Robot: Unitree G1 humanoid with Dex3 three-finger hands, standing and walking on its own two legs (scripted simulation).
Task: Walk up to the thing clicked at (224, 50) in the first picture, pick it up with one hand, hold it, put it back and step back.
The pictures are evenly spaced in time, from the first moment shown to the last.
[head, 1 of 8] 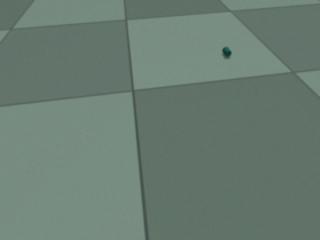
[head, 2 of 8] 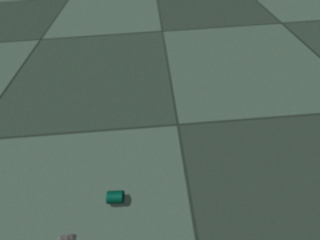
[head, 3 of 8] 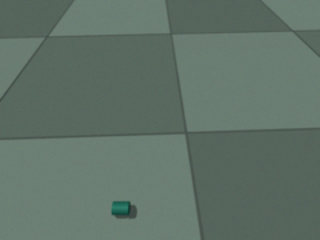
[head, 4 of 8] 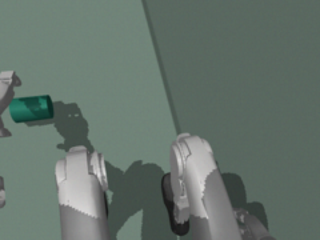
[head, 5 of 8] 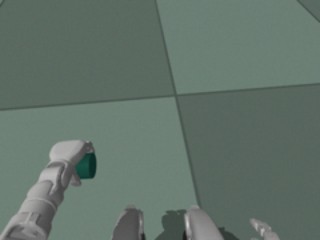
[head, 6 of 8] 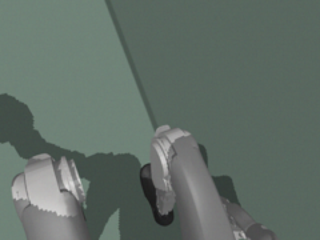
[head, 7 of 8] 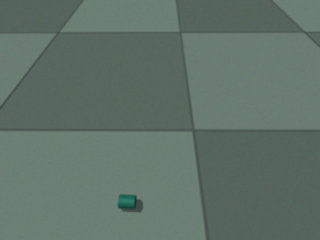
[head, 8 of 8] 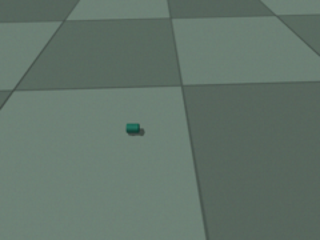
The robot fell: no
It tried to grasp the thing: yes
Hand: left
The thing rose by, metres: 0.68
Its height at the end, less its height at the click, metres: +0.00
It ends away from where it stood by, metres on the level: 0.00
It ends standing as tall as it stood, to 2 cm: yes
